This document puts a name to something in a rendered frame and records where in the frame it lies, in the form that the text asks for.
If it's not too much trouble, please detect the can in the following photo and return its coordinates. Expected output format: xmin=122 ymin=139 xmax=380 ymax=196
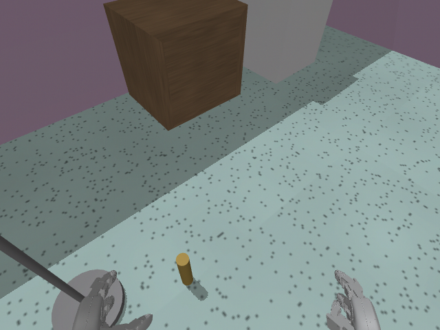
xmin=176 ymin=253 xmax=193 ymax=285

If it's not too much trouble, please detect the left robot hand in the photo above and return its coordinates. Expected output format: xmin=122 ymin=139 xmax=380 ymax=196
xmin=72 ymin=270 xmax=153 ymax=330

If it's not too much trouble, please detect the floor lamp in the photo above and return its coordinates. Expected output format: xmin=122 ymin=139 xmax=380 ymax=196
xmin=0 ymin=235 xmax=125 ymax=330

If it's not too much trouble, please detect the right robot hand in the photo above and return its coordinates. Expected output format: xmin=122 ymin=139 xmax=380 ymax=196
xmin=327 ymin=270 xmax=381 ymax=330

